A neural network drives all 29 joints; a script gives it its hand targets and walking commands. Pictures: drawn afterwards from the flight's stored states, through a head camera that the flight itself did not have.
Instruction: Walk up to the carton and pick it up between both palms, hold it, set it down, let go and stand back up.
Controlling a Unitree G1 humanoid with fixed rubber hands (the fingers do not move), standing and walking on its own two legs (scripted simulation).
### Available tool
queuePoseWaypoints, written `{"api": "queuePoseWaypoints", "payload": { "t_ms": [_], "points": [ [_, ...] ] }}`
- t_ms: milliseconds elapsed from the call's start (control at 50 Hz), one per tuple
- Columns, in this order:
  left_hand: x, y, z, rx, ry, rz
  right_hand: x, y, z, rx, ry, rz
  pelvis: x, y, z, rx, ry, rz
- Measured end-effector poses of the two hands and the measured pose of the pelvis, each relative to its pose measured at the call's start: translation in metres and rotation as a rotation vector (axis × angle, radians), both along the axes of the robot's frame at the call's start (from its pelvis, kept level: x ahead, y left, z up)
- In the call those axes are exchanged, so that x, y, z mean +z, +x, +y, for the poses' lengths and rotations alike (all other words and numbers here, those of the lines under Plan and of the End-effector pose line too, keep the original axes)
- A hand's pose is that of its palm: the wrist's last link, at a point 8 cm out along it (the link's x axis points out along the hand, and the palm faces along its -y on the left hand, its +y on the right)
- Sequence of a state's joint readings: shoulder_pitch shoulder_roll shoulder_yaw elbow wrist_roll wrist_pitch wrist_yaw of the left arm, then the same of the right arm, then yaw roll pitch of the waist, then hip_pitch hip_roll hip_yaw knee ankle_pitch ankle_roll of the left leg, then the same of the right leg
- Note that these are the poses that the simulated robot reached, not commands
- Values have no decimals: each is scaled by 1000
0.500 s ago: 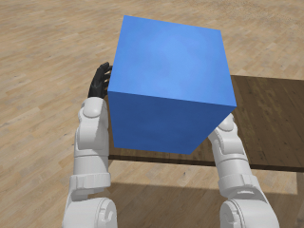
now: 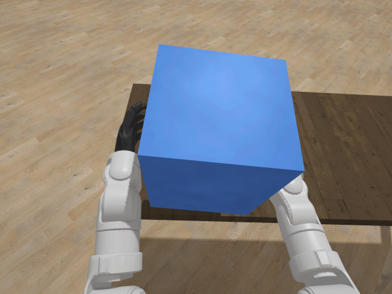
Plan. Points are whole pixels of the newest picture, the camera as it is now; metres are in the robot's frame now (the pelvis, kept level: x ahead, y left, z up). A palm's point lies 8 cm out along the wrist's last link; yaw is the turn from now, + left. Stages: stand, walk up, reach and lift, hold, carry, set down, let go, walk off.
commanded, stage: set down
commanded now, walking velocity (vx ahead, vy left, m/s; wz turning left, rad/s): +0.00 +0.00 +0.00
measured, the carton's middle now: (209, 142) +0.36 -0.03 +0.12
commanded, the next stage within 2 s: none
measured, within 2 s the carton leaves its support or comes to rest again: neither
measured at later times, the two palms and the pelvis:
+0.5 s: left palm (141, 137) +0.37 +0.10 +0.12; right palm (292, 149) +0.35 -0.20 +0.10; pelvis -0.01 +0.00 +0.00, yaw -1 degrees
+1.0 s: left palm (155, 135) +0.39 +0.07 +0.10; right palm (297, 148) +0.37 -0.23 +0.08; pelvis -0.01 -0.01 +0.00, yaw +1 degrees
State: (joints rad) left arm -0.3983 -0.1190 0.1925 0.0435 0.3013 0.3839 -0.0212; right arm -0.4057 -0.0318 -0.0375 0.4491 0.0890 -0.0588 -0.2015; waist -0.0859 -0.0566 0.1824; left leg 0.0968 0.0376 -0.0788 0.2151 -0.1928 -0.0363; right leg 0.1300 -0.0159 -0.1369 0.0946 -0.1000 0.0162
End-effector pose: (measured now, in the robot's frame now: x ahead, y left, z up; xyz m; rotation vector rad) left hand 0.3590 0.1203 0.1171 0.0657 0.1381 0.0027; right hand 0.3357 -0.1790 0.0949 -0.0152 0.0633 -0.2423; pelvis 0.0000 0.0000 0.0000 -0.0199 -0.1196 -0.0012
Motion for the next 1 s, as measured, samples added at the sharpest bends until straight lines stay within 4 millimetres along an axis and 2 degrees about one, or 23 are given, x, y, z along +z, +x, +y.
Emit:
{"api": "queuePoseWaypoints", "payload": {
  "t_ms": [120, 260, 460, 760, 1000],
  "points": [
    [-4, 1, 6, 29, 11, -30, -1, 9, 5, 22, 0, -25, 1, 0, 9, -12, -1, 44],
    [5, 8, -6, 27, 19, -32, 8, 15, -6, 20, -3, -22, 1, -1, 11, -17, -2, 60],
    [6, 14, -23, 6, 22, 11, 5, 14, -22, 2, -4, 20, 1, -5, 3, -14, -1, 46],
    [-12, 22, -21, 40, 28, 63, -9, 33, -21, 45, -11, 72, 2, -11, -10, 19, 3, 115],
    [-16, 35, -47, -5, 34, 87, -15, 30, -46, -2, -7, 96, 2, -10, -12, 20, 2, 159]
  ]
}}
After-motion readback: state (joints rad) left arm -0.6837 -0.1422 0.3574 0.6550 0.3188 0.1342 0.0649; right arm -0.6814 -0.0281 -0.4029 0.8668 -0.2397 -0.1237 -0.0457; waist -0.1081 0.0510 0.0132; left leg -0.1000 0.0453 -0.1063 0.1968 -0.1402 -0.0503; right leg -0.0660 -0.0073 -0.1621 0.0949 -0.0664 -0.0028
